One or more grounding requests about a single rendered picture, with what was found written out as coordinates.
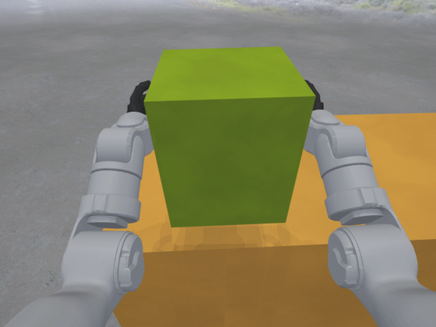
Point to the right robot forearm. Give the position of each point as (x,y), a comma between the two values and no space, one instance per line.
(353,194)

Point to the left robot forearm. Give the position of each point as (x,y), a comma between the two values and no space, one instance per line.
(112,197)

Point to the right robot hand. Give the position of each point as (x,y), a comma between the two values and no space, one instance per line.
(318,105)

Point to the robot right upper arm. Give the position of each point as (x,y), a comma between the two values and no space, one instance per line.
(377,263)

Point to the pedestal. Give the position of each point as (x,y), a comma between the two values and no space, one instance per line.
(276,274)

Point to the carton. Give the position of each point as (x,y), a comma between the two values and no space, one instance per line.
(228,127)

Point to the left robot hand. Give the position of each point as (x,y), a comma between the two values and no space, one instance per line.
(137,98)

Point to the robot left upper arm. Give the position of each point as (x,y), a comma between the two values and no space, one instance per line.
(99,268)

